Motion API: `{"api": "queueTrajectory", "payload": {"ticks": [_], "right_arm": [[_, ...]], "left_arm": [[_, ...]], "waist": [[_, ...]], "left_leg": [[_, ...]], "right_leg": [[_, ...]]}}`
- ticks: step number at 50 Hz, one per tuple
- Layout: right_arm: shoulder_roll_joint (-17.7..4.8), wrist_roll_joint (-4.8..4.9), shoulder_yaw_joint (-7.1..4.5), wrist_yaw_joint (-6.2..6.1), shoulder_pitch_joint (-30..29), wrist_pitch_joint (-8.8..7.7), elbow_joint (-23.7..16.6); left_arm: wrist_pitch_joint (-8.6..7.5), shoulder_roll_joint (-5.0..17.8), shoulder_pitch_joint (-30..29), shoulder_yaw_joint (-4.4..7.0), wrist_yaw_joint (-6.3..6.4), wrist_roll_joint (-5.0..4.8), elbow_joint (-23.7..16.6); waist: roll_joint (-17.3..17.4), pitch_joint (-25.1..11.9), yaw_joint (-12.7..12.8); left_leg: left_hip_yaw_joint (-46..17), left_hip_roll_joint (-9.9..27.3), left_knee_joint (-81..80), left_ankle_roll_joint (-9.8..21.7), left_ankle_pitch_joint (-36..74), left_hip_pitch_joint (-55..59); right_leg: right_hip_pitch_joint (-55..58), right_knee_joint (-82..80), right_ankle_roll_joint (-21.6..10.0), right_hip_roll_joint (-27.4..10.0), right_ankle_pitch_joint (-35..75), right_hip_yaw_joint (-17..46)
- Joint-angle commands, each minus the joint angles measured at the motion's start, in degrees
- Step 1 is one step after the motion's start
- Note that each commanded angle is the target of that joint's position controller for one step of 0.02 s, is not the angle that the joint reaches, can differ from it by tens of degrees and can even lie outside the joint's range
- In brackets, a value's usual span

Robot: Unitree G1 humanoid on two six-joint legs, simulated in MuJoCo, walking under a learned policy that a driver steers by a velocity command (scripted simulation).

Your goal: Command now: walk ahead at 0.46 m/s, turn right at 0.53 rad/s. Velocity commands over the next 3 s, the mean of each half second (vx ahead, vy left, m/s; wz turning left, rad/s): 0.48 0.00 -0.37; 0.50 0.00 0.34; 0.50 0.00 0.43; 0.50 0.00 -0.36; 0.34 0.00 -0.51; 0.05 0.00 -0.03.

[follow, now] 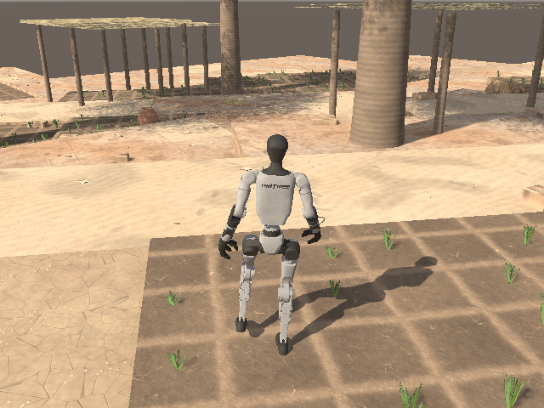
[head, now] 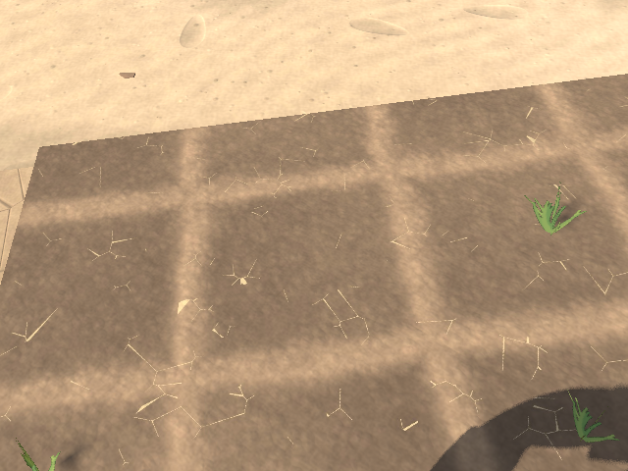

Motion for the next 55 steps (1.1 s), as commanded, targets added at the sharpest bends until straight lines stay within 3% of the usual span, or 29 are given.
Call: {"api": "queueTrajectory", "payload": {"ticks": [1, 4, 8, 11, 12, 13, 14, 15, 16, 17, 18, 19, 20, 22, 25, 27, 32, 34, 36, 37, 38, 39, 40, 42, 43, 45, 48, 52, 55], "right_arm": [[-3.02, -0.14, -0.74, 0.0, -5.97, -0.53, -4.89], [-1.93, 0.52, -0.12, 0.85, -12.33, -0.95, -6.38], [-3.1, 0.96, -0.26, 2.01, -16.66, -1.91, -7.78], [-4.54, 0.96, -0.79, 2.22, -13.11, -2.39, -6.61], [-5.86, 0.78, -1.51, 1.9, -9.1, -2.55, -5.65], [-7.75, 0.57, -2.49, 1.45, -2.2, -2.65, -4.07], [-10.23, -0.39, -3.01, 0.98, 7.81, -2.53, -3.07], [-14.22, -0.37, -4.09, 1.33, 13.82, -1.96, -0.16], [-8.99, 1.14, -3.04, 1.77, 15.09, -1.8, 0.88], [-5.83, 1.4, -2.1, 1.44, 10.72, -1.57, 0.25], [-5.12, 0.76, -1.62, 1.29, 6.97, -1.18, -0.04], [-4.17, 0.29, -1.2, 1.28, 5.07, -0.91, 0.33], [-3.49, -0.36, -0.82, 1.17, 4.33, -1.02, 0.62], [-3.01, 0.15, -0.65, 1.17, 4.52, -1.24, 1.5], [-6.13, 1.43, -1.27, 0.88, 5.89, -1.09, 2.85], [-7.48, 1.71, -1.66, 0.49, 6.62, -0.51, 3.27], [-8.95, 2.55, -1.93, -0.01, 12.33, 0.84, 5.29], [-9.42, 2.45, -2.06, -0.27, 12.8, 1.42, 5.55], [-7.98, 1.92, -1.5, -0.39, 12.83, 1.8, 5.5], [-4.79, 1.02, -0.27, -0.22, 12.0, 1.65, 4.21], [0.58, 1.52, 1.35, -0.39, 18.19, 0.97, 2.61], [-3.06, 2.76, 0.63, -0.55, 18.17, 0.72, 2.65], [-6.91, 3.42, -0.63, -0.56, 14.26, 0.96, 2.26], [-6.33, 2.4, -0.9, -0.59, 9.97, 1.72, 1.53], [-5.46, 2.22, -1.07, -0.4, 9.92, 2.35, 1.4], [-3.2, 2.28, -0.75, -0.04, 9.65, 3.49, 1.02], [-2.1, 1.75, -0.47, 0.21, 6.42, 4.16, -0.9], [-1.14, 1.76, 0.24, 1.7, 0.07, 3.6, -2.92], [-1.21, 1.79, 0.5, 2.69, -5.49, 3.58, -5.26]], "left_arm": [[-0.66, 11.18, -0.87, 3.22, 1.53, -0.5, -3.47], [-0.23, 11.39, 1.91, 3.55, 2.09, -0.98, -2.3], [0.64, 11.07, 4.56, 3.86, 2.48, -1.52, -1.08], [1.35, 11.05, 4.12, 4.23, 2.81, -0.96, -0.63], [1.51, 11.03, 3.5, 4.26, 2.65, -0.76, -0.84], [1.61, 10.16, 2.69, 3.84, 2.33, -0.47, -1.26], [1.59, 7.91, 1.88, 2.8, 2.08, 0.46, -2.84], [0.89, 1.52, 12.63, 1.01, 1.63, -0.44, -2.4], [0.36, 6.41, 11.96, 1.49, 1.71, -1.98, -1.3], [0.06, 10.56, 3.2, 2.59, 1.65, -2.41, -2.77], [-0.23, 10.61, -2.43, 2.53, 1.76, -1.7, -4.35], [-0.58, 9.9, -5.59, 2.58, 1.58, -0.63, -5.28], [-0.65, 9.11, -5.35, 2.66, 1.24, -0.38, -5.5], [-0.41, 6.5, -3.62, 2.06, 0.84, -0.6, -5.05], [-0.81, 4.11, -8.99, 0.83, 0.66, 0.77, -7.48], [-1.49, 3.49, -13.3, 0.28, 0.25, 0.71, -8.48], [-2.6, 5.7, -20.94, 0.85, -0.75, -0.25, -10.56], [-2.96, 7.36, -20.34, 1.61, -0.78, -0.45, -10.66], [-3.11, 9.87, -12.58, 3.17, -0.21, -0.21, -8.56], [-3.14, 13.0, -4.13, 4.27, 0.41, 0.74, -7.66], [-2.18, 17.96, 1.69, 5.55, 0.61, 1.54, -6.56], [-1.84, 14.28, 2.73, 4.73, 0.2, 1.07, -5.84], [-1.8, 10.8, -0.26, 3.7, 0.18, 0.56, -5.88], [-1.86, 6.94, -6.66, 2.5, -0.06, 0.76, -5.77], [-2.15, 5.97, -8.55, 2.29, -0.07, 1.1, -5.49], [-2.88, 6.05, -10.03, 2.7, 0.0, 1.02, -4.67], [-3.56, 7.88, -9.46, 3.58, 0.35, 0.88, -3.0], [-3.03, 10.1, -8.35, 4.24, 0.9, 0.61, -1.53], [-2.29, 11.78, -5.65, 4.79, 1.09, -0.1, -0.09]], "waist": [[-5.35, 1.82, -0.53], [-6.49, 2.64, 1.63], [-6.34, 2.84, 2.39], [-8.68, 1.59, 0.55], [-9.52, -0.82, -1.52], [-9.17, -6.25, -5.25], [-5.68, -15.9, -9.58], [13.83, -24.93, -5.3], [12.44, -22.68, -7.09], [5.83, -12.36, -8.36], [0.65, -6.8, -7.39], [-0.55, -2.58, -6.08], [1.2, -2.01, -4.2], [3.05, -2.08, -2.65], [2.41, 0.25, -3.16], [1.91, 0.93, -4.38], [2.18, 0.71, -6.43], [2.98, 0.17, -5.01], [2.64, -3.58, -0.49], [-0.71, -10.38, 3.74], [-15.62, -19.6, 2.81], [-17.58, -19.41, 3.19], [-12.45, -11.62, 3.0], [-8.37, -4.1, 0.27], [-9.42, -2.37, -1.35], [-8.82, -0.91, -2.63], [-5.96, 0.58, -2.85], [-4.66, 1.98, -0.86], [-3.89, 3.69, 0.95]], "left_leg": [[-0.32, -1.27, -11.26, -2.07, 9.32, -3.56], [0.13, -3.17, -19.71, -2.6, 14.23, 0.13], [-1.5, -4.19, -25.79, -1.15, 13.77, 1.29], [-0.38, -4.2, -26.94, 1.18, 9.11, 6.47], [1.35, -5.44, -27.75, 2.67, 6.9, 12.24], [2.13, -4.87, -28.61, 4.97, 8.12, 23.02], [-7.06, 3.77, -25.22, 9.18, 5.82, 40.78], [-34.69, 17.8, -28.08, 19.61, -3.74, 62.88], [-44.43, 19.04, -35.3, 19.51, -17.03, 61.08], [-35.0, 16.28, -36.82, 16.66, -17.54, 52.33], [-27.46, 13.75, -37.81, 14.91, -11.41, 43.6], [-22.35, 11.57, -39.28, 14.65, -4.31, 36.59], [-18.93, 9.78, -40.58, 14.24, -0.18, 32.71], [-14.97, 8.21, -42.85, 14.73, 3.92, 29.64], [-12.03, 7.88, -45.56, 16.29, 8.03, 25.64], [-8.97, 5.85, -45.84, 15.05, 7.92, 23.69], [-10.01, 6.47, -42.2, 12.19, 5.94, 25.04], [-12.25, 7.56, -39.22, 10.78, 4.19, 26.78], [-10.68, 4.43, -30.18, 8.27, 8.73, 24.71], [-8.18, 0.84, -15.95, 6.1, 3.18, 18.04], [-0.72, -6.36, 4.11, 2.24, -17.62, 0.13], [-4.22, -4.8, 14.4, 1.85, -25.63, -7.24], [-5.05, -2.28, 18.04, 2.05, -21.09, -10.32], [-3.31, 1.11, 15.61, 1.66, -13.49, -7.94], [-3.46, 2.57, 13.87, 1.52, -11.18, -5.47], [-2.7, 3.35, 12.33, 1.0, -8.41, -2.88], [-3.08, 3.77, 6.29, 0.2, -2.93, -4.98], [-0.19, 2.89, -7.28, 0.86, 8.1, -2.66], [2.25, 2.15, -13.52, 2.17, 8.95, -2.19]], "right_leg": [[-0.09, -9.82, -7.31, -11.51, 8.37, 12.15], [-1.51, -9.06, -6.33, -10.96, 7.61, 12.12], [3.85, -4.66, -5.77, -13.02, 9.15, 16.51], [7.73, -0.76, -4.55, -14.94, 18.81, 17.17], [8.42, 3.65, -3.76, -13.91, 29.02, 16.24], [7.0, 12.4, -2.17, -10.96, 35.58, 13.8], [-2.12, 27.51, -0.53, -7.86, 26.21, 12.17], [-24.29, 48.64, 4.21, 2.04, -13.86, 7.43], [-32.08, 55.94, 4.45, -0.06, -19.54, 9.18], [-34.69, 57.04, 4.32, -2.83, -14.83, 8.34], [-33.4, 54.92, 4.21, -5.17, -10.59, 5.9], [-32.37, 51.45, 4.33, -6.72, -8.28, 4.84], [-29.57, 48.63, 4.28, -8.51, -6.59, 4.45], [-27.1, 44.0, 4.64, -9.59, -6.29, 2.82], [-27.37, 32.8, 6.2, -10.44, -3.18, 0.21], [-24.49, 23.5, 6.74, -9.38, 4.59, -0.62], [-17.24, 11.5, 7.22, -6.0, 14.04, -0.25], [-13.7, 8.9, 6.14, -5.72, 11.48, 0.02], [-1.06, 6.08, 3.79, -5.56, 8.56, -1.14], [11.97, 7.27, 0.58, -13.06, 7.16, 5.25], [30.13, 4.24, -6.93, -27.11, -2.1, 26.38], [28.32, -1.36, -8.72, -28.56, -12.15, 37.54], [22.12, -2.6, -6.77, -26.63, -14.01, 30.44], [10.3, -5.3, -5.05, -22.0, -3.72, 17.71], [6.12, -7.06, -4.58, -20.48, 0.29, 13.31], [1.89, -9.94, -4.92, -19.54, 6.09, 7.45], [1.88, -11.99, -5.86, -20.05, 12.5, 1.48], [3.05, -12.65, -4.51, -18.62, 15.26, -6.8], [6.31, -12.26, -3.56, -19.67, 15.44, -9.9]]}}
Next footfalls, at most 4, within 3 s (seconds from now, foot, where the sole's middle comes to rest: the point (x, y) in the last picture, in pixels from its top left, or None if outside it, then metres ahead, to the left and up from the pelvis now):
0.28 left None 0.36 0.12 -0.79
0.74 right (450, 437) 0.57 -0.18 -0.79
1.24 left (323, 329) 0.83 0.10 -0.79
1.78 right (375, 219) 1.19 -0.03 -0.79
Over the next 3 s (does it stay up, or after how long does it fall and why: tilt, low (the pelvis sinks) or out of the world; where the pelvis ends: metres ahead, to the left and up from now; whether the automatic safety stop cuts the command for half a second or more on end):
stays up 1.39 0.06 -0.02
